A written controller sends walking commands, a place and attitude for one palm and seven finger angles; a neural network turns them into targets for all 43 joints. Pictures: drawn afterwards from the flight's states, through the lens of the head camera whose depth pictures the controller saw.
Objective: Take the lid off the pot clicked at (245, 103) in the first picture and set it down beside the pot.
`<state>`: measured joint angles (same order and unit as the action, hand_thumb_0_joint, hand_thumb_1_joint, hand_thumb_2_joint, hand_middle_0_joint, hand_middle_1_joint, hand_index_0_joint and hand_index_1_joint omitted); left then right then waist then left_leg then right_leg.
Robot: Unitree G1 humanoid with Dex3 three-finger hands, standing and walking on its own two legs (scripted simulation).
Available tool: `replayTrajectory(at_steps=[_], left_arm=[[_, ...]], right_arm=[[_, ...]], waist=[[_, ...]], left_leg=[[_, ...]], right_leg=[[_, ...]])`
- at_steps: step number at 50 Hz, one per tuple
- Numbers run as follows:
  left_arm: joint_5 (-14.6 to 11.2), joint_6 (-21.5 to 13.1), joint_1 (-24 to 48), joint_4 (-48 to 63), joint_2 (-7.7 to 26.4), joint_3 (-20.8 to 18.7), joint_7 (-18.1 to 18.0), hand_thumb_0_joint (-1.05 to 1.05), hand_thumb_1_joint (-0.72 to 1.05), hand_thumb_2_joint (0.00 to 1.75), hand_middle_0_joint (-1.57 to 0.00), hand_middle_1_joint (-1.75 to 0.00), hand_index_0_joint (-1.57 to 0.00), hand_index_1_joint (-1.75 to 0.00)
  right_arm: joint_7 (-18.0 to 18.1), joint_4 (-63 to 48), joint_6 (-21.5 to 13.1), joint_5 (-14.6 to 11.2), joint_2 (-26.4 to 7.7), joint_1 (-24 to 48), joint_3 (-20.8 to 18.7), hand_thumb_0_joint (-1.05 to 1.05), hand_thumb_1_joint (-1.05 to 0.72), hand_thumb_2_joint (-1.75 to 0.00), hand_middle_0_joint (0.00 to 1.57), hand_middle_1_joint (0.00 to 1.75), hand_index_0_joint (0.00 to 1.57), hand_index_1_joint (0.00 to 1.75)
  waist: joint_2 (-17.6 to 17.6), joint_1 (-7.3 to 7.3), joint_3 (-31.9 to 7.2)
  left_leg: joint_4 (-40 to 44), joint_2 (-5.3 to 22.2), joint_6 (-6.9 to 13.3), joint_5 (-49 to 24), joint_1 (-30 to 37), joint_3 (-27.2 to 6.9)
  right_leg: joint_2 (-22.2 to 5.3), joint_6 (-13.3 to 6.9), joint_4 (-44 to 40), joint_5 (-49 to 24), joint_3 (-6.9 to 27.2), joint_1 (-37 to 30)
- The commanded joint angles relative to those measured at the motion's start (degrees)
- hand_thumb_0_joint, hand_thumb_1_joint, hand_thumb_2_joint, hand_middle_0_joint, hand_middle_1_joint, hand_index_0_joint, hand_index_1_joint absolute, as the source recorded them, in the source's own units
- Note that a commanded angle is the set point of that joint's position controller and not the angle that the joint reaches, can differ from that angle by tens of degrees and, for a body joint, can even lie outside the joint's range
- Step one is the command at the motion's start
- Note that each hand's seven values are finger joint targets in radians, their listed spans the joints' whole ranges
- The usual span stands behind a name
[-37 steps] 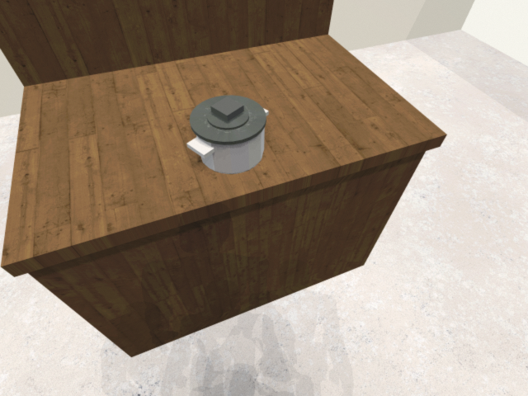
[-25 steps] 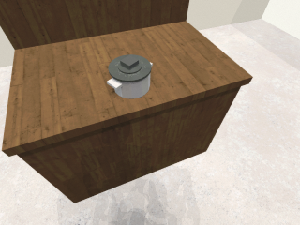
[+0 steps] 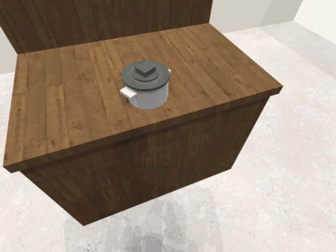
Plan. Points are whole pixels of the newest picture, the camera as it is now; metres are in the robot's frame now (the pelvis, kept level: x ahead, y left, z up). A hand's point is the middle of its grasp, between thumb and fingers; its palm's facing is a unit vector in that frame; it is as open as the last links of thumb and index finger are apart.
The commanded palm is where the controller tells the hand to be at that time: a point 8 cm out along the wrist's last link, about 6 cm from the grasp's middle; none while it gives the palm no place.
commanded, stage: walk to a spot facing it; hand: left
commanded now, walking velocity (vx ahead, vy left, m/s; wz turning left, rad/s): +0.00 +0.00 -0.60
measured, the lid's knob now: (145, 68) +0.63 +0.12 +0.09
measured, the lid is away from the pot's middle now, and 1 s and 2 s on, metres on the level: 0.00 0.00 0.00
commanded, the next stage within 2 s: none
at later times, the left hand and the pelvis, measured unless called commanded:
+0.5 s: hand out of the picture +0.05 +0.18 -0.17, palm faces -0.09 -0.96 -0.26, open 7.4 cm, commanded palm none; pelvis -0.01 -0.02 -0.01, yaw -11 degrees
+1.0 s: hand (114, 239) +0.18 +0.16 -0.16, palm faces -0.47 -0.85 -0.23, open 7.4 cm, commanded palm none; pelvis -0.02 +0.02 +0.00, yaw -30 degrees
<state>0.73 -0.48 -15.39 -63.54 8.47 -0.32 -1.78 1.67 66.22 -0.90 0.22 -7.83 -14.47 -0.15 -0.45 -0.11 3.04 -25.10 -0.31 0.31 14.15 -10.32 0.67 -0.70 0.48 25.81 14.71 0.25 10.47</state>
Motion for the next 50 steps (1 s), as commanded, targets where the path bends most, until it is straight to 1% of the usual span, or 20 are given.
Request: replayTrajectory(at_steps=[1,9,14,16,17,18,19,21,23,28,31,32,33,34,35,36,38,40,44,50], left_arm=[[0.0,-0.7,-4.1,1.4,6.1,-1.1,-0.5,0.00,0.90,0.90,-0.20,-0.30,-0.20,-0.30],[0.4,1.6,-2.4,6.9,7.3,-3.9,0.8,0.00,0.90,0.90,-0.20,-0.30,-0.20,-0.30],[0.5,2.0,-4.5,9.1,7.2,-4.9,1.6,0.00,0.90,0.90,-0.20,-0.30,-0.20,-0.30],[0.7,1.5,-5.6,9.8,9.4,-5.5,1.5,0.00,0.90,0.90,-0.20,-0.30,-0.20,-0.30],[0.8,1.1,-5.8,10.2,11.9,-5.9,1.2,0.00,0.90,0.90,-0.20,-0.30,-0.20,-0.30],[0.5,1.0,-7.6,10.5,14.4,-6.5,0.7,0.00,0.90,0.90,-0.20,-0.30,-0.20,-0.30],[0.2,1.1,-8.8,10.8,14.1,-6.6,0.3,0.00,0.90,0.90,-0.20,-0.30,-0.20,-0.30],[0.3,1.0,-4.6,12.3,13.0,-6.6,0.1,0.00,0.90,0.90,-0.20,-0.30,-0.20,-0.30],[0.5,1.1,-2.9,13.8,12.8,-6.8,-0.1,0.00,0.90,0.90,-0.20,-0.30,-0.20,-0.30],[0.7,1.8,-0.8,16.0,15.0,-7.1,0.3,0.00,0.90,0.90,-0.20,-0.30,-0.20,-0.30],[0.4,2.2,2.2,17.9,15.5,-7.1,0.7,0.00,0.90,0.90,-0.20,-0.30,-0.20,-0.30],[0.2,2.3,3.4,18.7,14.8,-6.7,0.9,0.00,0.90,0.90,-0.20,-0.30,-0.20,-0.30],[0.1,2.4,3.3,19.9,12.2,-6.2,1.2,0.00,0.90,0.90,-0.20,-0.30,-0.20,-0.30],[0.1,2.1,2.9,21.4,10.3,-5.9,1.9,0.00,0.90,0.90,-0.20,-0.30,-0.20,-0.30],[0.8,2.1,3.8,21.1,12.6,-6.4,1.9,0.00,0.90,0.90,-0.20,-0.30,-0.20,-0.30],[1.0,2.2,4.0,19.7,13.7,-6.9,2.2,0.00,0.90,0.90,-0.20,-0.30,-0.20,-0.30],[0.7,2.5,2.6,18.9,12.7,-6.5,3.0,0.00,0.90,0.90,-0.20,-0.30,-0.20,-0.30],[0.4,3.1,3.3,19.3,11.2,-6.0,3.5,0.00,0.90,0.90,-0.20,-0.30,-0.20,-0.30],[0.2,3.5,7.5,20.4,10.4,-5.2,3.9,0.00,0.90,0.90,-0.20,-0.30,-0.20,-0.30],[0.2,2.7,10.1,20.2,9.7,-4.5,4.3,0.00,0.90,0.90,-0.20,-0.30,-0.20,-0.30]], right_arm=[[0.4,-1.4,-0.5,0.3,-5.6,-3.8,-1.0,0.00,-0.90,-0.90,0.20,0.30,0.20,0.30],[1.0,-6.9,0.7,0.7,-9.7,-2.6,-3.8,0.00,-0.90,-0.90,0.20,0.30,0.20,0.30],[0.9,-11.8,0.8,0.8,-11.9,1.5,-5.4,0.00,-0.90,-0.90,0.20,0.30,0.20,0.30],[0.7,-13.8,1.0,0.7,-10.9,3.0,-5.5,0.00,-0.90,-0.90,0.20,0.30,0.20,0.30],[0.7,-14.8,1.3,0.6,-9.0,2.9,-5.3,0.00,-0.90,-0.90,0.20,0.30,0.20,0.30],[0.7,-16.3,1.7,0.5,-7.6,4.8,-4.9,0.00,-0.90,-0.90,0.20,0.30,0.20,0.30],[0.9,-17.1,1.6,0.6,-8.5,7.0,-4.8,0.00,-0.90,-0.90,0.20,0.30,0.20,0.30],[0.8,-17.4,1.1,0.4,-9.0,6.0,-4.8,0.00,-0.90,-0.90,0.20,0.30,0.20,0.30],[0.7,-17.9,1.1,0.2,-8.5,5.9,-4.6,0.00,-0.90,-0.90,0.20,0.30,0.20,0.30],[0.7,-21.0,1.3,-0.3,-8.6,7.6,-4.5,0.00,-0.90,-0.90,0.20,0.30,0.20,0.30],[0.9,-21.1,0.8,-0.5,-9.2,3.4,-4.5,0.00,-0.90,-0.90,0.20,0.30,0.20,0.30],[1.0,-20.9,0.4,-0.4,-10.3,1.2,-4.7,0.00,-0.90,-0.90,0.20,0.30,0.20,0.30],[1.0,-21.4,0.0,-0.1,-13.7,0.7,-5.2,0.00,-0.90,-0.90,0.20,0.30,0.20,0.30],[0.7,-22.7,0.2,0.7,-18.1,1.5,-5.9,0.00,-0.90,-0.90,0.20,0.30,0.20,0.30],[0.3,-23.2,0.7,1.2,-17.0,2.3,-5.4,0.00,-0.90,-0.90,0.20,0.30,0.20,0.30],[0.5,-23.2,0.4,1.5,-13.8,4.5,-4.6,0.00,-0.90,-0.90,0.20,0.30,0.20,0.30],[0.5,-24.2,0.0,1.1,-12.5,6.8,-3.8,0.00,-0.90,-0.90,0.20,0.30,0.20,0.30],[0.5,-23.8,-0.2,1.2,-12.7,5.5,-3.7,0.00,-0.90,-0.90,0.20,0.30,0.20,0.30],[0.3,-21.9,0.0,1.2,-14.3,0.0,-4.2,0.00,-0.90,-0.90,0.20,0.30,0.20,0.30],[0.0,-19.5,0.1,1.6,-16.9,-3.7,-5.4,0.00,-0.90,-0.90,0.20,0.30,0.20,0.30]], waist=[[0.0,0.07,0.7],[5.1,-0.05,0.7],[6.1,-1.90,-0.5],[-2.2,-2.63,-2.4],[-11.3,-2.40,-4.2],[-17.2,-3.86,-3.4],[-13.6,-4.73,-2.7],[-7.7,-1.91,-4.5],[-6.2,-1.86,-8.1],[-7.9,-1.74,-6.7],[-8.8,0.58,-7.5],[-7.3,2.01,-8.1],[2.1,2.38,-8.9],[16.1,1.63,-6.1],[15.4,1.80,-3.4],[11.8,0.49,-1.5],[6.7,-1.35,-2.5],[8.1,-1.10,-2.4],[7.2,1.19,-2.6],[11.2,2.84,-5.1]], left_leg=[[3.8,5.5,0.9,-8.8,1.1,-3.9],[3.4,10.9,3.1,1.8,-0.7,-4.8],[1.3,14.6,4.8,2.1,-4.3,-4.6],[-8.6,9.5,2.0,1.8,-5.9,1.2],[-17.8,4.3,-0.3,5.7,-9.8,5.3],[-26.6,0.3,-1.8,16.8,-18.0,3.8],[-33.5,1.0,-1.7,19.1,-22.0,-1.4],[-35.8,2.5,-1.9,16.0,-22.5,-4.1],[-30.2,1.8,-2.3,14.9,-18.3,-3.2],[-19.1,-0.7,-2.1,12.5,-11.2,-3.3],[-4.1,-2.3,-1.7,4.2,-1.0,-2.5],[1.7,0.0,-1.0,0.7,6.5,-3.7],[7.6,8.7,1.7,1.5,13.1,-12.8],[10.8,21.6,6.7,-4.7,13.0,-24.4],[10.0,25.0,10.4,-7.7,5.8,-25.3],[8.7,21.1,10.3,-13.3,1.8,-20.8],[7.6,16.8,8.8,-18.5,0.2,-11.4],[7.1,15.2,8.4,-20.6,2.2,-6.3],[7.0,16.9,9.1,-21.6,6.0,-4.4],[2.3,19.0,8.3,-28.7,7.0,-0.1]], right_leg=[[-4.5,-1.7,-4.9,-7.0,4.2,3.2],[0.0,-2.5,4.9,-1.4,5.1,10.4],[1.4,-2.2,11.8,-0.7,4.6,9.8],[-1.5,-3.7,6.3,-9.9,12.1,7.8],[-7.5,-6.5,0.7,-14.9,23.2,4.4],[-13.2,-11.5,-4.8,-20.3,33.4,-0.2],[-14.1,-14.4,-5.9,-24.0,35.9,-2.8],[-11.4,-14.5,-2.0,-30.4,30.5,-5.3],[-9.1,-13.2,-0.4,-33.8,27.5,-6.4],[-7.7,-11.6,-2.3,-29.3,29.9,-1.1],[-4.4,-7.6,-0.3,-23.8,28.9,3.6],[-2.2,-5.4,2.4,-18.2,26.6,9.0],[3.9,-2.8,9.2,-5.5,20.4,17.4],[8.3,0.1,21.4,16.0,10.2,26.2],[4.4,1.7,32.5,17.5,6.8,25.9],[3.1,2.4,38.4,13.8,7.2,24.9],[1.5,2.9,44.5,8.8,5.3,23.7],[0.3,3.5,43.0,7.3,3.9,23.9],[-1.2,3.7,33.0,8.3,0.7,22.2],[-0.6,1.4,17.0,11.4,-3.1,13.4]])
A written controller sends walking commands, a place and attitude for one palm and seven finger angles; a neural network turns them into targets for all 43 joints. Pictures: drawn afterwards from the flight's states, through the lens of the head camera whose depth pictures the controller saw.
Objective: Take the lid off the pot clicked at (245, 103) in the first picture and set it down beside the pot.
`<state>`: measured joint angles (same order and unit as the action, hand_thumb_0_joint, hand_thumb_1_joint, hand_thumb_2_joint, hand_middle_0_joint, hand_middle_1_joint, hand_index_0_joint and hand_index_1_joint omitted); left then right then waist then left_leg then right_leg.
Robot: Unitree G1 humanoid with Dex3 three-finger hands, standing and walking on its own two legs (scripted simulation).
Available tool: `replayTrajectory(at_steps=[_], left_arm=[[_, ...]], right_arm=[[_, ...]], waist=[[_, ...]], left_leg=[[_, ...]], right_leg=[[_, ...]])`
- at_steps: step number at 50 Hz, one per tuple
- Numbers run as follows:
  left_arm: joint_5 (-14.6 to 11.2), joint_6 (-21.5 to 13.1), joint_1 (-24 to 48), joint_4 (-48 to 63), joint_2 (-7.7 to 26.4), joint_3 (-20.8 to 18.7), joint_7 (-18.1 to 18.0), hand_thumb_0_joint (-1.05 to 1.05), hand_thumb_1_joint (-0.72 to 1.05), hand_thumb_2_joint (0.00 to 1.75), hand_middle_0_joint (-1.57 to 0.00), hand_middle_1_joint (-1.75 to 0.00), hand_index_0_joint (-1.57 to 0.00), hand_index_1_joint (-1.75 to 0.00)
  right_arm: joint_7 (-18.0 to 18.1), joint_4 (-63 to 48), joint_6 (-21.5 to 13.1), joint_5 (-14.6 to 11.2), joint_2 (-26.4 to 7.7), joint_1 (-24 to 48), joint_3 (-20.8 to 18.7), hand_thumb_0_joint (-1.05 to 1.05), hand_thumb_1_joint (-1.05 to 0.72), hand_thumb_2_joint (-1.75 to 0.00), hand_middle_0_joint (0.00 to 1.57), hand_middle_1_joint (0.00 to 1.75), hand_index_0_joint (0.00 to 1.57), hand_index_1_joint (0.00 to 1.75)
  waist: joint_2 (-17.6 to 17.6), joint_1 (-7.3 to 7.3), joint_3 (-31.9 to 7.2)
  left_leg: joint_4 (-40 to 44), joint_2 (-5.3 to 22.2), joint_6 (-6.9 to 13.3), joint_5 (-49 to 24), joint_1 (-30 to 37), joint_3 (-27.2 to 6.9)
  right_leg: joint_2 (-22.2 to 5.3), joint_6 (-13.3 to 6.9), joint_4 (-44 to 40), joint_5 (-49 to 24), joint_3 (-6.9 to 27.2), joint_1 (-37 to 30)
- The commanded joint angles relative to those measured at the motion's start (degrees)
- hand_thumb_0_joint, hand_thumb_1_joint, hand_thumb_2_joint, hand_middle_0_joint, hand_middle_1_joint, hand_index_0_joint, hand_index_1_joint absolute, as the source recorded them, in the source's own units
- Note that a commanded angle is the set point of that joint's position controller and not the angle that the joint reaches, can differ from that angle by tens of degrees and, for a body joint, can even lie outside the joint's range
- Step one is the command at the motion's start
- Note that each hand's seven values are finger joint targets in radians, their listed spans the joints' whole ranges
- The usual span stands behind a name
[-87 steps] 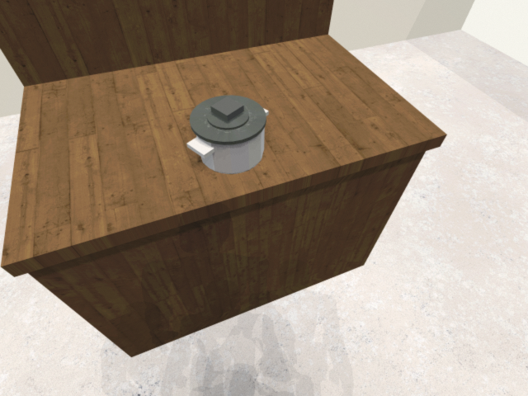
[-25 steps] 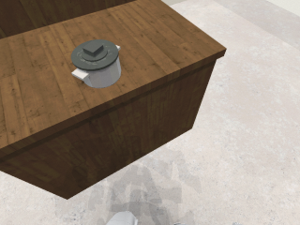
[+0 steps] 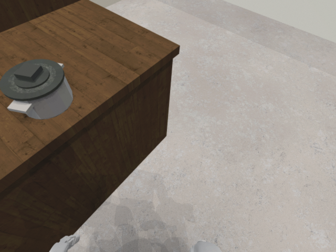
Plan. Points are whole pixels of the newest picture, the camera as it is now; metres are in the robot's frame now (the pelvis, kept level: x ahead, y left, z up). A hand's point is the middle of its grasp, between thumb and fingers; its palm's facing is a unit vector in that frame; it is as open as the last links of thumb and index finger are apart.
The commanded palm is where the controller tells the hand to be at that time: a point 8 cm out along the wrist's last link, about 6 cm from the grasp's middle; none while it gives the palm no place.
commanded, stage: walk to a spot facing it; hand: left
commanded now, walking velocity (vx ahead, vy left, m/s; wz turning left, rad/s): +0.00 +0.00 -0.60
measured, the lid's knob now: (28, 71) +0.51 +0.41 +0.09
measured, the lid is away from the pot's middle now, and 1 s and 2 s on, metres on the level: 0.00 0.00 0.00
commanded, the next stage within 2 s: turn to face it in 1.90 s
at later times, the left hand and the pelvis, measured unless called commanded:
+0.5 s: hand (116, 238) +0.16 +0.15 -0.19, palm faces -0.29 -0.94 -0.19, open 7.4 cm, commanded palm none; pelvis +0.02 -0.01 -0.02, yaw -19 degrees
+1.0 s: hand (144, 231) +0.18 +0.07 -0.16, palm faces -0.55 -0.79 -0.26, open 7.4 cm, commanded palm none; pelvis +0.00 -0.05 -0.01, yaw -37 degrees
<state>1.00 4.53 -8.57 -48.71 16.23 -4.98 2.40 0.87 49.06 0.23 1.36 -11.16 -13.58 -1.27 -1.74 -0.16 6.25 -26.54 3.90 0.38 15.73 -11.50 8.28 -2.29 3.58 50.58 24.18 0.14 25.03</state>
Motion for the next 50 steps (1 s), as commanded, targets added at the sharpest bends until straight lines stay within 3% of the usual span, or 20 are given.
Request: replayTrajectory(at_steps=[1,3,4,5,6,8,12,21,22,23,24,29,36,41,42,43,44,45,47,50], left_arm=[[-0.2,-2.6,2.2,4.9,2.1,0.1,0.1,0.00,0.90,0.90,-0.20,-0.30,-0.20,-0.30],[0.0,-3.3,-3.1,2.8,3.9,-0.1,-0.4,0.00,0.90,0.90,-0.20,-0.30,-0.20,-0.30],[0.3,-3.9,-6.9,1.5,8.3,-1.0,-1.1,0.00,0.90,0.90,-0.20,-0.30,-0.20,-0.30],[0.3,-3.9,-10.8,0.6,13.6,-2.3,-2.1,0.00,0.90,0.90,-0.20,-0.30,-0.20,-0.30],[-0.6,-3.5,-13.5,0.4,13.6,-2.2,-2.7,0.00,0.90,0.90,-0.20,-0.30,-0.20,-0.30],[-0.5,-3.4,-7.7,1.7,9.8,-2.0,-3.6,0.00,0.90,0.90,-0.20,-0.30,-0.20,-0.30],[0.1,-3.6,-3.5,3.4,8.7,-1.4,-3.4,0.00,0.90,0.90,-0.20,-0.30,-0.20,-0.30],[-0.2,-3.0,-0.4,4.8,8.3,-1.7,-2.9,0.00,0.90,0.90,-0.20,-0.30,-0.20,-0.30],[-0.4,-2.9,0.1,5.4,6.7,-1.4,-2.7,0.00,0.90,0.90,-0.20,-0.30,-0.20,-0.30],[-0.7,-2.6,-1.6,6.3,3.4,-0.9,-2.2,0.00,0.90,0.90,-0.20,-0.30,-0.20,-0.30],[-0.4,-2.9,-3.6,6.6,3.0,-1.0,-1.9,0.00,0.90,0.90,-0.20,-0.30,-0.20,-0.30],[0.4,-1.9,-3.3,3.8,3.0,-1.4,-0.4,0.00,0.90,0.90,-0.20,-0.30,-0.20,-0.30],[0.1,-1.9,0.8,5.1,0.6,-0.4,-0.1,0.00,0.90,0.90,-0.20,-0.30,-0.20,-0.30],[0.1,-3.2,-5.5,2.9,1.8,-0.6,-0.5,0.00,0.90,0.90,-0.20,-0.30,-0.20,-0.30],[0.5,-3.6,-8.7,1.8,5.0,-1.3,-1.1,0.00,0.90,0.90,-0.20,-0.30,-0.20,-0.30],[0.9,-4.3,-11.3,1.2,12.0,-2.5,-2.0,0.00,0.90,0.90,-0.20,-0.30,-0.20,-0.30],[-0.2,-3.9,-15.4,0.8,13.1,-2.8,-2.5,0.00,0.90,0.90,-0.20,-0.30,-0.20,-0.30],[-0.1,-4.1,-14.3,0.8,12.1,-3.0,-2.8,0.00,0.90,0.90,-0.20,-0.30,-0.20,-0.30],[-0.2,-4.8,-9.0,1.9,8.0,-1.9,-2.7,0.00,0.90,0.90,-0.20,-0.30,-0.20,-0.30],[-0.1,-6.4,-10.1,1.2,7.2,-1.5,-2.4,0.00,0.90,0.90,-0.20,-0.30,-0.20,-0.30]], right_arm=[[0.7,-2.0,-1.0,0.4,-14.0,-4.6,-4.4,0.00,-0.90,-0.90,0.20,0.30,0.20,0.30],[0.4,-1.5,-0.8,-0.1,-13.7,-4.6,-4.7,0.00,-0.90,-0.90,0.20,0.30,0.20,0.30],[0.1,-2.0,-0.7,-0.6,-11.3,-5.4,-4.2,0.00,-0.90,-0.90,0.20,0.30,0.20,0.30],[0.0,-4.8,-0.4,-0.5,-7.2,-1.1,-2.8,0.00,-0.90,-0.90,0.20,0.30,0.20,0.30],[0.7,-5.5,0.2,-0.3,-8.8,1.9,-2.8,0.00,-0.90,-0.90,0.20,0.30,0.20,0.30],[1.0,-3.8,0.6,-0.4,-9.7,1.8,-3.1,0.00,-0.90,-0.90,0.20,0.30,0.20,0.30],[0.7,-2.3,1.2,-0.5,-7.6,0.8,-2.9,0.00,-0.90,-0.90,0.20,0.30,0.20,0.30],[1.2,-2.9,-0.5,-1.2,-6.6,-4.2,-3.2,0.00,-0.90,-0.90,0.20,0.30,0.20,0.30],[1.5,-2.5,-1.0,-1.1,-8.4,-6.4,-3.4,0.00,-0.90,-0.90,0.20,0.30,0.20,0.30],[1.3,-3.2,-1.3,-0.5,-13.4,-6.4,-4.2,0.00,-0.90,-0.90,0.20,0.30,0.20,0.30],[1.3,-4.5,-1.0,-0.2,-16.0,-6.4,-4.4,0.00,-0.90,-0.90,0.20,0.30,0.20,0.30],[1.4,-5.6,-1.6,0.1,-9.6,1.3,-2.6,0.00,-0.90,-0.90,0.20,0.30,0.20,0.30],[0.8,-2.7,-1.3,0.2,-11.8,-3.4,-4.4,0.00,-0.90,-0.90,0.20,0.30,0.20,0.30],[0.3,-2.2,-0.9,-0.1,-13.0,-1.9,-5.2,0.00,-0.90,-0.90,0.20,0.30,0.20,0.30],[0.0,-2.5,-0.8,-0.5,-11.1,-1.8,-5.1,0.00,-0.90,-0.90,0.20,0.30,0.20,0.30],[-0.4,-4.8,-0.4,-0.6,-6.0,-0.5,-3.7,0.00,-0.90,-0.90,0.20,0.30,0.20,0.30],[-0.1,-6.6,0.4,-0.1,-7.6,5.1,-3.4,0.00,-0.90,-0.90,0.20,0.30,0.20,0.30],[-0.2,-6.3,0.7,-0.2,-7.6,7.2,-3.4,0.00,-0.90,-0.90,0.20,0.30,0.20,0.30],[-0.9,-4.9,0.2,0.3,-8.9,6.4,-3.8,0.00,-0.90,-0.90,0.20,0.30,0.20,0.30],[-1.6,-3.3,-0.4,0.3,-7.8,5.3,-3.8,0.00,-0.90,-0.90,0.20,0.30,0.20,0.30]], waist=[[12.1,2.26,-9.1],[7.7,-0.28,-11.9],[-1.5,-1.77,-14.3],[-16.4,-4.40,-12.6],[-11.2,-6.13,-11.1],[-12.4,-2.93,-11.3],[-4.2,-0.22,-8.2],[-5.8,2.37,-9.3],[-2.6,3.53,-9.7],[12.1,3.04,-10.1],[18.1,2.12,-9.2],[8.8,-0.57,-6.2],[10.9,2.52,-8.1],[9.5,-0.34,-11.4],[1.6,-2.10,-11.7],[-18.9,-3.62,-11.1],[-15.0,-7.04,-8.9],[-15.6,-5.94,-7.7],[-8.2,-2.37,-4.6],[-5.5,-1.95,-6.2]], left_leg=[[1.8,14.8,7.3,-30.9,8.0,-6.8],[-7.3,12.5,3.0,-26.6,3.8,-2.9],[-16.8,9.7,-0.5,-14.0,-7.5,1.0],[-28.2,1.6,-3.5,20.6,-23.6,2.1],[-35.0,1.5,-3.0,21.6,-25.4,-6.2],[-38.7,2.8,-3.5,15.2,-26.8,-9.4],[-34.2,0.8,-4.9,9.9,-19.1,-7.4],[-4.4,-3.4,-3.4,-0.1,-1.2,-7.1],[2.6,0.0,-2.1,-3.7,5.5,-10.1],[8.4,12.6,2.6,-8.6,10.3,-24.7],[11.2,22.2,8.9,-11.7,7.3,-32.2],[10.1,12.7,7.2,-13.8,1.1,-14.7],[7.3,15.7,8.5,-19.7,5.8,-8.2],[-3.8,14.9,4.0,-20.2,2.2,-2.1],[-12.1,12.4,0.5,-12.3,-5.0,0.7],[-24.3,4.0,-3.6,16.8,-23.1,4.5],[-33.0,1.8,-3.5,21.6,-27.0,-3.9],[-37.9,2.1,-2.9,18.0,-30.5,-7.7],[-39.0,3.4,-3.7,8.0,-30.7,-8.7],[-35.5,2.6,-4.9,3.4,-27.3,-6.9]], right_leg=[[1.4,-2.3,-11.7,0.4,-3.3,-3.8],[2.7,-3.5,-25.3,-12.0,-4.3,-15.4],[-5.6,-6.6,-27.7,-24.6,5.0,-28.4],[-18.5,-13.1,-28.2,-43.8,22.8,-33.4],[-18.7,-16.4,-27.5,-46.5,21.8,-29.3],[-12.4,-16.1,-25.9,-45.8,18.9,-29.0],[-9.8,-15.6,-27.2,-39.4,17.7,-17.4],[-5.2,-11.4,-22.2,-34.0,22.8,-10.1],[-1.5,-8.8,-17.9,-27.4,19.9,-5.4],[6.8,-4.9,-8.0,-6.9,12.3,3.5],[7.7,-2.6,5.1,11.4,3.9,6.6],[1.6,-0.4,18.3,-0.5,2.9,6.0],[-0.1,-0.6,-2.0,2.0,-2.2,0.6],[2.1,-2.8,-21.3,-7.8,-5.2,-12.7],[-1.5,-4.4,-28.4,-15.1,-0.4,-21.3],[-16.8,-10.6,-33.1,-24.5,21.5,-30.2],[-20.5,-15.3,-33.9,-21.3,26.4,-24.6],[-16.8,-15.3,-35.6,-10.9,28.2,-23.6],[-12.2,-14.1,-36.2,-4.7,22.5,-21.2],[-9.7,-13.9,-35.0,-11.4,19.1,-21.4]])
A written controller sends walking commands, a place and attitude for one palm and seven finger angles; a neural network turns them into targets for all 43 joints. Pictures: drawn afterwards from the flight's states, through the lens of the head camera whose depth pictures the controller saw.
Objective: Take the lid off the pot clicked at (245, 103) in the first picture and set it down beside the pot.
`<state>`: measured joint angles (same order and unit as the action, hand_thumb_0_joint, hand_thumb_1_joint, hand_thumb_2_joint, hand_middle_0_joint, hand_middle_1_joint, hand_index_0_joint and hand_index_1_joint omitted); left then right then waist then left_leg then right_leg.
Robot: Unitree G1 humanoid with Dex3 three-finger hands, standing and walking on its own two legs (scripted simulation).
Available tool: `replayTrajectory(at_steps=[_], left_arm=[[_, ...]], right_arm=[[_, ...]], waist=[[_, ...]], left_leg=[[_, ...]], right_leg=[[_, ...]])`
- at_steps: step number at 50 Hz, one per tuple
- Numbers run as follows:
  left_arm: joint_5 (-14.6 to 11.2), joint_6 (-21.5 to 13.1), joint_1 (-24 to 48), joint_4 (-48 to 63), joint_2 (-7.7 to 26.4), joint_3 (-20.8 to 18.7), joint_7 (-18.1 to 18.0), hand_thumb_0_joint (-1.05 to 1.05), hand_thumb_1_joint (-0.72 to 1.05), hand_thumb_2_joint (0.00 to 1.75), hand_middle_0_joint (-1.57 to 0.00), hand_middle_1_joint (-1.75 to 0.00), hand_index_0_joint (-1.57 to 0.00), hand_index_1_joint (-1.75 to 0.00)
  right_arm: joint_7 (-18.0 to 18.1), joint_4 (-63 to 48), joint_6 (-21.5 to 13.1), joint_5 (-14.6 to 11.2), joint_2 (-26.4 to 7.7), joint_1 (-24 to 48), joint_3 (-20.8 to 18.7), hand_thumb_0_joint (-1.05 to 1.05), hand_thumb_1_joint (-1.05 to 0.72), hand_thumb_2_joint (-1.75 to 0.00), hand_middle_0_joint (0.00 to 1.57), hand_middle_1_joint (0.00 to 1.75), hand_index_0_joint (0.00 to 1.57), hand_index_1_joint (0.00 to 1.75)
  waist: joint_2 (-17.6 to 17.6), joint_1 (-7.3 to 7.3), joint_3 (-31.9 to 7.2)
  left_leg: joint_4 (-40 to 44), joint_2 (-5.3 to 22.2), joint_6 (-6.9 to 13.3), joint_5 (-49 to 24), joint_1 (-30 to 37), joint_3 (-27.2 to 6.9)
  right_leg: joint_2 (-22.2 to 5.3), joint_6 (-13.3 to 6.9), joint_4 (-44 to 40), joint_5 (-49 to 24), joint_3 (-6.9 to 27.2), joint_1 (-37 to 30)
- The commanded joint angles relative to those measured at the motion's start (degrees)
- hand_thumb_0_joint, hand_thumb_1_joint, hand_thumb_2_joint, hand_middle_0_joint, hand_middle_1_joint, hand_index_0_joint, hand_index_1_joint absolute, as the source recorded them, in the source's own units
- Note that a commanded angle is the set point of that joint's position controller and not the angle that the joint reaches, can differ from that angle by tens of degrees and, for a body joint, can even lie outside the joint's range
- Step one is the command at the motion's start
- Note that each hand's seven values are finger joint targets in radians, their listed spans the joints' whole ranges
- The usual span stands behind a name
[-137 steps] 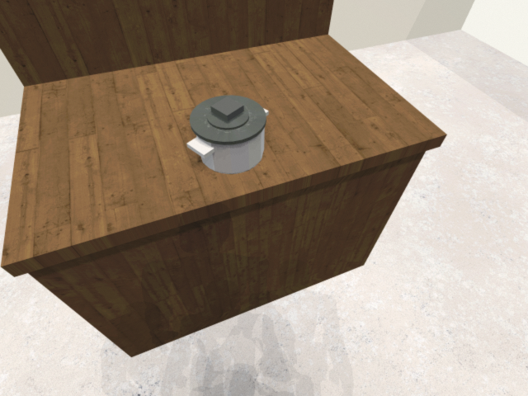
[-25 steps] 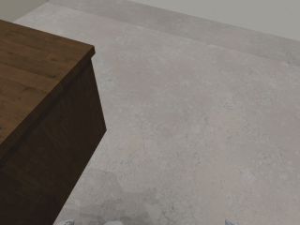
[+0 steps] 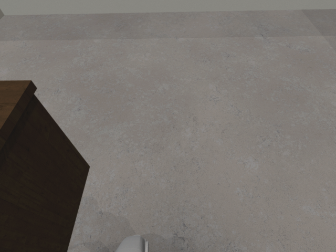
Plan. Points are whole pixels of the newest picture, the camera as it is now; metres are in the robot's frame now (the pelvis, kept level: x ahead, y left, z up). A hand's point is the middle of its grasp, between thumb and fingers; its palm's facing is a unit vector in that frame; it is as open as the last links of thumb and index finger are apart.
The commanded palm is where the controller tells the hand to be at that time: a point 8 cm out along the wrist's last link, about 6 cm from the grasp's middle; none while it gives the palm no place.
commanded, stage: walk to a spot facing it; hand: left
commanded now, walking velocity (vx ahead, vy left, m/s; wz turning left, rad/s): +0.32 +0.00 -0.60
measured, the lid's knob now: out of the picture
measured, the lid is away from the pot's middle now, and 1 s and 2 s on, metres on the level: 0.00 0.00 0.00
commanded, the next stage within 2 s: turn to face it in 0.90 s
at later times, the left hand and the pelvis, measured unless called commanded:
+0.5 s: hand (95, 212) +0.24 +0.25 -0.17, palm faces -0.21 -0.96 -0.17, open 7.4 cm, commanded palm none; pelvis +0.14 +0.05 +0.01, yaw -18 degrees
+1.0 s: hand (177, 135) +0.52 +0.00 -0.17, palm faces -0.61 -0.77 -0.19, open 7.4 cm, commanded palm none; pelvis +0.29 -0.04 -0.02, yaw -35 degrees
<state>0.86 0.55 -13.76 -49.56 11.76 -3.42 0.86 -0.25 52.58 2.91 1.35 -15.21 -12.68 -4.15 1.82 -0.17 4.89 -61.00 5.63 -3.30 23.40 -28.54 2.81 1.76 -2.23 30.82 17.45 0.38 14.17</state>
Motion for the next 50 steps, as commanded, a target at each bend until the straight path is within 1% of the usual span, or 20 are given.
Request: replayTrajectory(at_steps=[1,6,11,14,15,16,17,20,23,31,37,39,41,42,43,44,45,46,48,50], left_arm=[[0.0,-2.6,-5.8,1.6,11.9,-3.1,-0.8,0.00,0.90,0.90,-0.20,-0.30,-0.20,-0.30],[0.2,-3.4,-8.3,0.0,12.1,-3.2,-0.7,0.00,0.90,0.90,-0.20,-0.30,-0.20,-0.30],[0.5,-3.2,-7.4,-0.3,12.7,-3.5,-0.7,0.00,0.90,0.90,-0.20,-0.30,-0.20,-0.30],[0.3,-3.0,-3.5,0.4,11.5,-3.6,-0.5,0.00,0.90,0.90,-0.20,-0.30,-0.20,-0.30],[0.0,-3.0,-3.8,0.9,8.0,-3.2,-0.1,0.00,0.90,0.90,-0.20,-0.30,-0.20,-0.30],[-0.6,-3.1,-5.9,2.2,4.5,-2.4,0.5,0.00,0.90,0.90,-0.20,-0.30,-0.20,-0.30],[0.0,-3.4,-4.2,2.9,6.3,-2.7,0.7,0.00,0.90,0.90,-0.20,-0.30,-0.20,-0.30],[1.1,-2.4,-2.2,1.1,5.7,-2.9,1.9,0.00,0.90,0.90,-0.20,-0.30,-0.20,-0.30],[1.1,-0.8,-4.4,-0.4,3.4,-2.6,2.4,0.00,0.90,0.90,-0.20,-0.30,-0.20,-0.30],[1.3,0.3,8.4,2.3,1.3,-1.6,3.0,0.00,0.90,0.90,-0.20,-0.30,-0.20,-0.30],[0.8,0.1,16.8,3.7,0.5,-0.5,3.0,0.00,0.90,0.90,-0.20,-0.30,-0.20,-0.30],[1.0,-0.3,15.8,3.6,1.3,-0.5,2.7,0.00,0.90,0.90,-0.20,-0.30,-0.20,-0.30],[1.1,-1.1,9.3,2.0,3.0,-0.8,2.3,0.00,0.90,0.90,-0.20,-0.30,-0.20,-0.30],[1.1,-1.8,1.2,-0.2,5.4,-1.4,1.9,0.00,0.90,0.90,-0.20,-0.30,-0.20,-0.30],[1.1,-2.7,-5.4,-2.0,11.0,-2.7,1.0,0.00,0.90,0.90,-0.20,-0.30,-0.20,-0.30],[-0.1,-3.1,-11.0,-3.2,16.2,-4.1,0.0,0.00,0.90,0.90,-0.20,-0.30,-0.20,-0.30],[-1.5,-2.4,-11.2,-2.5,16.4,-4.1,-1.1,0.00,0.90,0.90,-0.20,-0.30,-0.20,-0.30],[-1.3,-2.1,-6.1,-0.8,15.2,-3.8,-1.4,0.00,0.90,0.90,-0.20,-0.30,-0.20,-0.30],[-0.9,-1.6,2.7,2.1,10.6,-2.8,-2.5,0.00,0.90,0.90,-0.20,-0.30,-0.20,-0.30],[0.0,-1.7,6.3,2.8,9.4,-2.4,-2.6,0.00,0.90,0.90,-0.20,-0.30,-0.20,-0.30]], right_arm=[[-0.5,-7.0,-3.2,0.2,-3.6,5.2,-1.0,0.00,-0.90,-0.90,0.20,0.30,0.20,0.30],[-0.8,-9.0,-4.5,-0.1,-2.5,9.0,-0.8,0.00,-0.90,-0.90,0.20,0.30,0.20,0.30],[-0.8,-10.3,-5.9,-0.7,-1.6,9.4,-0.5,0.00,-0.90,-0.90,0.20,0.30,0.20,0.30],[0.3,-7.1,-6.9,-0.8,-2.7,-1.7,-0.9,0.00,-0.90,-0.90,0.20,0.30,0.20,0.30],[1.4,-4.5,-7.4,-0.4,-7.3,-10.2,-1.8,0.00,-0.90,-0.90,0.20,0.30,0.20,0.30],[1.7,-3.6,-7.5,0.7,-13.8,-16.6,-2.9,0.00,-0.90,-0.90,0.20,0.30,0.20,0.30],[1.5,-4.0,-6.8,0.4,-12.6,-16.1,-2.2,0.00,-0.90,-0.90,0.20,0.30,0.20,0.30],[1.3,-4.8,-7.5,0.1,-3.1,-6.0,0.3,0.00,-0.90,-0.90,0.20,0.30,0.20,0.30],[1.7,-3.3,-8.6,-0.6,-0.9,-6.1,0.8,0.00,-0.90,-0.90,0.20,0.30,0.20,0.30],[2.0,1.3,-8.9,-0.5,-1.3,-15.4,1.0,0.00,-0.90,-0.90,0.20,0.30,0.20,0.30],[2.3,3.5,-7.3,0.2,-2.3,-17.9,1.1,0.00,-0.90,-0.90,0.20,0.30,0.20,0.30],[2.3,3.6,-6.8,0.2,-3.0,-17.8,0.6,0.00,-0.90,-0.90,0.20,0.30,0.20,0.30],[2.2,3.2,-6.6,-0.2,-4.9,-16.6,-0.2,0.00,-0.90,-0.90,0.20,0.30,0.20,0.30],[1.9,2.4,-6.5,-0.7,-5.7,-15.2,-0.4,0.00,-0.90,-0.90,0.20,0.30,0.20,0.30],[1.2,1.2,-6.2,-1.6,-3.7,-16.1,-0.1,0.00,-0.90,-0.90,0.20,0.30,0.20,0.30],[1.7,-0.6,-6.2,-2.1,-0.4,-16.3,0.3,0.00,-0.90,-0.90,0.20,0.30,0.20,0.30],[2.4,-1.9,-5.9,-1.5,-2.4,-11.4,0.1,0.00,-0.90,-0.90,0.20,0.30,0.20,0.30],[2.2,-2.4,-5.3,-1.4,-1.8,-10.8,0.1,0.00,-0.90,-0.90,0.20,0.30,0.20,0.30],[2.2,-1.5,-3.4,-0.5,-2.1,-9.5,0.0,0.00,-0.90,-0.90,0.20,0.30,0.20,0.30],[2.3,0.0,-1.8,-0.1,-0.2,-11.9,0.4,0.00,-0.90,-0.90,0.20,0.30,0.20,0.30]], waist=[[-8.6,-2.25,-4.3],[-8.5,-3.27,-2.0],[-11.4,-2.85,-0.7],[-8.1,2.61,-3.6],[1.1,5.84,-8.9],[18.5,6.91,-13.3],[12.0,6.63,-9.1],[6.3,0.79,1.9],[6.4,-1.44,-1.7],[2.6,1.75,0.2],[5.7,4.06,1.0],[6.2,3.25,-0.8],[7.1,-0.06,-5.2],[6.1,-4.18,-10.3],[-2.6,-6.70,-16.5],[-12.3,-6.93,-25.3],[-5.3,-7.54,-22.4],[-8.6,-4.92,-21.3],[-5.4,-0.39,-13.0],[-5.8,2.74,-8.7]], left_leg=[[-0.1,0.6,-1.5,-4.7,-10.8,-1.3],[6.7,-0.7,-1.4,-6.0,-10.6,-1.6],[18.2,-3.6,-0.1,-4.9,-0.1,-0.6],[33.0,-5.2,0.8,-8.7,21.7,0.1],[37.4,2.3,2.7,-2.1,35.7,-8.9],[44.9,21.0,8.7,8.7,42.8,-32.3],[49.9,23.5,12.6,16.9,34.1,-38.7],[52.6,15.5,9.1,10.0,17.1,-21.2],[50.2,11.2,7.1,-9.5,18.2,-6.1],[48.9,13.6,9.9,-26.8,29.5,2.0],[43.0,12.6,9.1,-43.0,30.6,10.2],[38.1,13.1,8.7,-52.6,31.5,12.1],[26.6,12.5,7.3,-60.8,30.6,13.9],[15.3,11.7,5.2,-58.4,26.2,14.7],[-0.4,10.0,2.4,-34.8,7.3,13.8],[-23.0,-0.2,-1.5,16.3,-9.4,10.9],[-23.1,1.6,-0.6,13.4,-8.9,0.3],[-23.6,3.0,-0.8,9.0,-9.6,-2.0],[-15.7,5.3,-1.1,2.4,-5.5,-2.9],[-10.4,3.9,-1.6,1.0,-1.5,-1.5]], right_leg=[[-14.0,-8.7,-15.7,-4.0,19.9,-10.7],[-14.0,-10.0,-16.8,-1.5,23.2,-10.3],[-12.8,-9.4,-14.6,-3.3,23.8,-4.6],[-7.4,-5.7,-4.7,-4.8,20.0,5.3],[-2.1,-3.5,9.0,-3.3,15.7,12.9],[4.3,0.5,28.9,15.5,5.1,25.0],[0.9,0.4,37.4,14.0,5.5,26.8],[-5.5,1.2,44.5,0.3,3.5,26.9],[-6.5,2.7,42.1,-5.8,2.4,24.2],[-8.6,4.4,32.8,-9.8,-1.9,35.4],[-5.1,2.6,13.6,-8.0,-8.0,25.6],[-2.8,1.0,9.3,-6.9,-9.5,20.1],[-0.2,-0.7,3.8,-6.8,-10.9,8.5],[0.8,-1.7,-0.8,-10.8,-11.4,-4.6],[-9.1,-5.8,0.7,-29.1,-0.9,-26.8],[-28.4,-15.0,2.1,-60.8,26.4,-39.6],[-26.5,-15.9,-1.0,-64.5,21.8,-31.4],[-23.8,-14.5,-2.6,-51.4,21.9,-26.4],[-18.6,-10.6,-8.0,-34.6,14.2,-10.0],[-15.6,-9.2,-10.4,-30.3,10.4,0.8]])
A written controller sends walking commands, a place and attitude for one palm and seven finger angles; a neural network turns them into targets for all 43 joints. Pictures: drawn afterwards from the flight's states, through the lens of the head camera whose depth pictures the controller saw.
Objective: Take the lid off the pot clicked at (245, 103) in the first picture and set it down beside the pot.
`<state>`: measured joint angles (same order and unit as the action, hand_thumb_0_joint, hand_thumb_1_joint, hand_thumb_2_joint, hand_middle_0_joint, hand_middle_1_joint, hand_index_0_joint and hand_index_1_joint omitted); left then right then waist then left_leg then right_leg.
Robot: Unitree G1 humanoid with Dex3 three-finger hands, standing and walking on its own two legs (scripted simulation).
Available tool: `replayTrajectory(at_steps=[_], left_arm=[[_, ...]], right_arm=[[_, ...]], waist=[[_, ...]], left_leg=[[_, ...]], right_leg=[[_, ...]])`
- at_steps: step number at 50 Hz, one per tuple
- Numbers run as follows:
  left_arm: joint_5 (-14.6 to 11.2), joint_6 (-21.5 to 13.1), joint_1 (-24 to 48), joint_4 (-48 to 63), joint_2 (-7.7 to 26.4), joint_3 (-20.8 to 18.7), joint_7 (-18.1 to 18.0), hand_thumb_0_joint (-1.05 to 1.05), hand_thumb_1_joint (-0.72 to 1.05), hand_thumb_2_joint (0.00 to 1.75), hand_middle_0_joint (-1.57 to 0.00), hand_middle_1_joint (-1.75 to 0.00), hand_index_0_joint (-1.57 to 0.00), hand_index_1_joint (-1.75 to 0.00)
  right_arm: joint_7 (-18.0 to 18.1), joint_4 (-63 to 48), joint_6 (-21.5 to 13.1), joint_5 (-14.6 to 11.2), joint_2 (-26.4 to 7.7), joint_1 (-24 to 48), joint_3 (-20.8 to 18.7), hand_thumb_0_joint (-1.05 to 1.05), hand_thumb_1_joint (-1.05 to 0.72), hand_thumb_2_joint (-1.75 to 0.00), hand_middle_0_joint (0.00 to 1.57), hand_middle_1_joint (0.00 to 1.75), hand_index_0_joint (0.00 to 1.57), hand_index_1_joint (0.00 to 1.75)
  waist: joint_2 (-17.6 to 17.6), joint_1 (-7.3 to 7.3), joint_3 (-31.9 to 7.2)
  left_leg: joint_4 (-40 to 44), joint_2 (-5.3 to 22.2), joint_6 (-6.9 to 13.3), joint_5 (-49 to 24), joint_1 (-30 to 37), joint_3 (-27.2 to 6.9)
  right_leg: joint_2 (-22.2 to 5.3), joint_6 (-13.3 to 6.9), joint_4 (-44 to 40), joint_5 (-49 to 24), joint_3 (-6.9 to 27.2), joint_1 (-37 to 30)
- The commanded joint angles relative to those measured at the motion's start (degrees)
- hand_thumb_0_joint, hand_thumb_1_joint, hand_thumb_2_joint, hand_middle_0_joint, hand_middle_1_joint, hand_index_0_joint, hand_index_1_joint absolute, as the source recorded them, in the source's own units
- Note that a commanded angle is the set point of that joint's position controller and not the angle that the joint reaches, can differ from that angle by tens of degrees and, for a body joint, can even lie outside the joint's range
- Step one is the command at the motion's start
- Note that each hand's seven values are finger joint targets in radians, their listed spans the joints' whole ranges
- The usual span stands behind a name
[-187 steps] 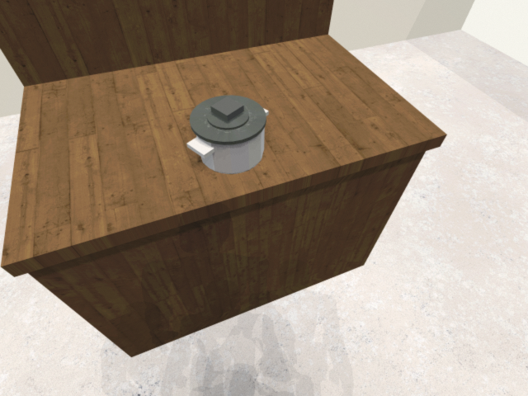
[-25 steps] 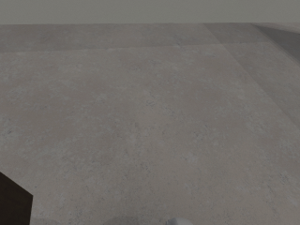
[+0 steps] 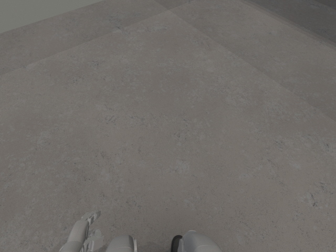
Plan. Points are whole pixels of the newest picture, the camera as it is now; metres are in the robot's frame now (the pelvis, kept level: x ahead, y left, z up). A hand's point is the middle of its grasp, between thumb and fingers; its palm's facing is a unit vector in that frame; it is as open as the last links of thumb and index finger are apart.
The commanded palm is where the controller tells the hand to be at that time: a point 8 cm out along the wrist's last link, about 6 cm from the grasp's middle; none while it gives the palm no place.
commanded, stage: turn to face it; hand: left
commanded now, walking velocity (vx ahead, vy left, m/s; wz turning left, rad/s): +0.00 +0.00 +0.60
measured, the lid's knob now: out of the picture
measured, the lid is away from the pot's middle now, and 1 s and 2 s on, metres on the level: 0.00 0.00 0.00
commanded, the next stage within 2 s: none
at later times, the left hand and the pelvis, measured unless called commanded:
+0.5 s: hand out of the picture +0.09 +0.25 -0.15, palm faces +0.21 -0.96 -0.20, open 7.4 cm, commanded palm none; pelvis +0.07 +0.05 +0.02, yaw +8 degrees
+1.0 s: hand out of the picture +0.03 +0.19 -0.13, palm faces +0.45 -0.85 -0.28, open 7.4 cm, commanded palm none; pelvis +0.05 -0.02 +0.02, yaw +27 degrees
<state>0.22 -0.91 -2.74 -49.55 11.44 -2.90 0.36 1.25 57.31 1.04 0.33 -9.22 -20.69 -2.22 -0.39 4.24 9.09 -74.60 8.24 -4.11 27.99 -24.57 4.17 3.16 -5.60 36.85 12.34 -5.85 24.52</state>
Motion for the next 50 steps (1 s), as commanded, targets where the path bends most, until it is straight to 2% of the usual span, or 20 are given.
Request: replayTrajectory(at_steps=[1,3,7,12,13,15,16,17,20,22,30,35,37,38,39,40,42,44,46,50], left_arm=[[0.9,-0.2,-4.6,2.8,9.0,-2.7,-2.0,0.00,0.90,0.90,-0.20,-0.30,-0.20,-0.30],[1.2,-0.3,-5.0,2.0,8.1,-2.2,-2.0,0.00,0.90,0.90,-0.20,-0.30,-0.20,-0.30],[1.3,-0.3,-6.8,0.6,6.2,-1.4,-1.9,0.00,0.90,0.90,-0.20,-0.30,-0.20,-0.30],[0.7,0.2,-9.8,-1.1,6.2,-1.6,-2.2,0.00,0.90,0.90,-0.20,-0.30,-0.20,-0.30],[0.6,0.6,-11.0,-1.2,5.5,-1.6,-2.2,0.00,0.90,0.90,-0.20,-0.30,-0.20,-0.30],[0.5,1.3,-13.9,0.1,2.5,-1.4,-2.0,0.00,0.90,0.90,-0.20,-0.30,-0.20,-0.30],[1.0,1.4,-11.1,0.4,3.8,-1.7,-2.4,0.00,0.90,0.90,-0.20,-0.30,-0.20,-0.30],[1.3,1.4,-9.9,0.6,4.9,-2.4,-2.2,0.00,0.90,0.90,-0.20,-0.30,-0.20,-0.30],[1.0,1.1,-11.2,-0.3,5.1,-2.8,-1.5,0.00,0.90,0.90,-0.20,-0.30,-0.20,-0.30],[0.9,1.4,-11.3,-0.4,5.1,-2.9,-1.5,0.00,0.90,0.90,-0.20,-0.30,-0.20,-0.30],[0.5,2.0,-8.4,1.3,5.7,-3.0,-1.7,0.00,0.90,0.90,-0.20,-0.30,-0.20,-0.30],[0.1,2.2,-11.7,1.8,6.6,-2.8,-2.0,0.00,0.90,0.90,-0.20,-0.30,-0.20,-0.30],[0.0,2.0,-16.4,0.9,7.7,-3.1,-2.2,0.00,0.90,0.90,-0.20,-0.30,-0.20,-0.30],[0.3,1.7,-18.8,0.7,10.0,-3.5,-2.5,0.00,0.90,0.90,-0.20,-0.30,-0.20,-0.30],[1.4,1.6,-19.0,1.8,14.6,-4.6,-2.9,0.00,0.90,0.90,-0.20,-0.30,-0.20,-0.30],[1.3,1.8,-14.6,3.6,16.8,-4.0,-2.8,0.00,0.90,0.90,-0.20,-0.30,-0.20,-0.30],[0.8,1.0,-7.5,5.3,13.3,-3.5,-2.9,0.00,0.90,0.90,-0.20,-0.30,-0.20,-0.30],[1.1,0.5,-4.7,5.7,10.3,-2.7,-2.7,0.00,0.90,0.90,-0.20,-0.30,-0.20,-0.30],[1.2,0.0,-9.5,4.7,10.1,-2.6,-2.6,0.00,0.90,0.90,-0.20,-0.30,-0.20,-0.30],[1.4,0.3,-14.7,3.5,12.0,-2.9,-2.6,0.00,0.90,0.90,-0.20,-0.30,-0.20,-0.30]], right_arm=[[0.7,-3.9,0.4,1.0,-5.4,-4.9,-1.3,0.00,-0.90,-0.90,0.20,0.30,0.20,0.30],[0.3,-3.1,0.5,0.9,-4.5,-6.3,-1.0,0.00,-0.90,-0.90,0.20,0.30,0.20,0.30],[-0.2,-3.1,-0.2,0.6,-3.2,-1.7,-0.3,0.00,-0.90,-0.90,0.20,0.30,0.20,0.30],[-0.6,-3.0,-1.3,0.4,-2.8,1.6,-0.5,0.00,-0.90,-0.90,0.20,0.30,0.20,0.30],[-0.8,-3.2,-1.4,0.3,-4.3,1.3,-0.8,0.00,-0.90,-0.90,0.20,0.30,0.20,0.30],[-0.6,-5.3,-1.0,1.2,-10.8,2.0,-2.2,0.00,-0.90,-0.90,0.20,0.30,0.20,0.30],[-0.1,-4.9,-1.1,1.5,-10.9,1.0,-2.5,0.00,-0.90,-0.90,0.20,0.30,0.20,0.30],[0.2,-5.1,-1.0,1.4,-10.8,1.3,-2.5,0.00,-0.90,-0.90,0.20,0.30,0.20,0.30],[0.3,-6.8,-1.6,0.8,-10.4,5.2,-2.6,0.00,-0.90,-0.90,0.20,0.30,0.20,0.30],[0.3,-6.8,-1.6,0.6,-11.0,5.1,-2.9,0.00,-0.90,-0.90,0.20,0.30,0.20,0.30],[-0.3,-7.4,-0.3,0.9,-14.0,4.6,-4.8,0.00,-0.90,-0.90,0.20,0.30,0.20,0.30],[-0.7,-9.0,0.8,1.1,-15.6,7.9,-5.7,0.00,-0.90,-0.90,0.20,0.30,0.20,0.30],[-0.9,-10.1,1.3,0.8,-15.3,10.8,-5.9,0.00,-0.90,-0.90,0.20,0.30,0.20,0.30],[-1.1,-10.7,1.6,0.4,-13.5,11.8,-5.7,0.00,-0.90,-0.90,0.20,0.30,0.20,0.30],[-1.2,-11.7,1.7,-0.1,-9.4,11.5,-5.2,0.00,-0.90,-0.90,0.20,0.30,0.20,0.30],[-1.2,-13.0,1.4,0.9,-9.9,12.2,-5.0,0.00,-0.90,-0.90,0.20,0.30,0.20,0.30],[-2.1,-11.4,2.1,1.2,-11.6,11.4,-5.3,0.00,-0.90,-0.90,0.20,0.30,0.20,0.30],[-2.7,-10.0,2.1,1.1,-10.6,8.9,-4.9,0.00,-0.90,-0.90,0.20,0.30,0.20,0.30],[-2.8,-10.6,1.9,0.7,-9.7,11.2,-4.3,0.00,-0.90,-0.90,0.20,0.30,0.20,0.30],[-2.8,-11.9,2.1,0.5,-8.9,16.2,-3.6,0.00,-0.90,-0.90,0.20,0.30,0.20,0.30]], waist=[[-3.7,-1.17,-12.6],[-5.1,-0.35,-14.0],[-6.1,-2.00,-11.7],[-5.7,-3.58,-8.8],[-0.2,-3.83,-8.2],[15.7,-4.49,-6.2],[20.0,-2.32,-7.6],[15.6,-2.78,-7.9],[5.8,-4.50,-13.0],[6.4,-4.01,-14.4],[8.7,-2.00,-14.0],[10.9,-3.25,-14.8],[10.0,-5.73,-14.4],[5.6,-7.24,-13.3],[-10.4,-7.65,-11.6],[-15.9,-6.85,-7.4],[-11.2,-3.26,-4.8],[-9.6,-1.47,-4.1],[-9.6,-3.95,-6.6],[-10.8,-6.55,-7.5]], left_leg=[[4.8,0.4,-0.5,-5.2,-3.8,-2.3],[7.6,-0.9,0.3,-8.1,-2.0,-2.4],[21.3,-3.1,1.5,-8.7,0.8,-1.7],[41.8,-4.8,2.1,-16.1,10.2,-0.2],[46.2,-2.8,3.0,-21.2,12.1,-3.7],[56.1,11.6,12.5,-32.1,9.9,-24.5],[60.0,11.9,15.4,-30.6,9.7,-30.0],[59.4,10.7,15.8,-29.4,10.5,-29.6],[56.3,6.1,14.3,-33.0,16.1,-21.6],[56.3,4.5,13.7,-32.5,17.2,-20.1],[56.6,3.7,14.5,-23.5,16.8,-27.5],[56.2,1.5,12.9,-18.3,10.6,-30.8],[54.8,-1.3,10.2,-13.1,3.5,-29.5],[50.5,-4.4,7.6,-8.2,-4.1,-26.8],[35.8,-11.4,3.2,1.8,-15.9,-16.5],[21.1,-12.9,1.4,3.9,-17.1,-9.0],[8.5,-8.9,2.5,-1.3,-12.3,-9.9],[5.0,-7.6,1.3,-5.5,-11.8,-6.7],[7.9,-7.6,0.1,-4.7,-12.4,-4.5],[15.1,-7.5,-0.5,-3.2,-10.6,-2.2]], right_leg=[[-15.8,-5.4,-17.5,-21.1,15.5,-6.5],[-14.4,-4.8,-18.9,-14.2,14.3,-5.2],[-13.7,-4.3,-20.3,-3.6,12.5,-5.5],[-15.7,-1.2,-14.8,-4.5,9.5,-6.6],[-14.4,0.7,-10.2,-1.7,7.3,-5.2],[-4.9,6.8,4.8,15.4,-1.0,0.7],[-3.4,7.2,16.9,21.6,2.2,2.7],[-4.1,6.9,23.8,19.7,5.6,5.8],[-5.5,8.3,28.1,11.4,7.4,8.3],[-5.7,9.1,26.8,9.7,7.4,7.5],[-4.2,10.0,15.4,13.0,7.7,5.0],[-1.7,8.6,4.4,12.9,7.5,-4.7],[-1.4,7.9,-7.2,7.3,6.5,-14.8],[-4.7,6.7,-16.2,5.2,9.3,-22.4],[-19.8,1.8,-25.1,18.0,26.2,-26.2],[-30.5,-3.3,-28.8,20.6,34.0,-15.9],[-24.2,-2.1,-25.4,12.4,25.1,-6.3],[-19.6,-1.5,-20.0,-1.8,14.5,-8.9],[-19.6,-2.1,-16.5,-14.5,11.5,-15.7],[-21.1,-2.7,-14.9,-22.5,9.6,-20.3]])
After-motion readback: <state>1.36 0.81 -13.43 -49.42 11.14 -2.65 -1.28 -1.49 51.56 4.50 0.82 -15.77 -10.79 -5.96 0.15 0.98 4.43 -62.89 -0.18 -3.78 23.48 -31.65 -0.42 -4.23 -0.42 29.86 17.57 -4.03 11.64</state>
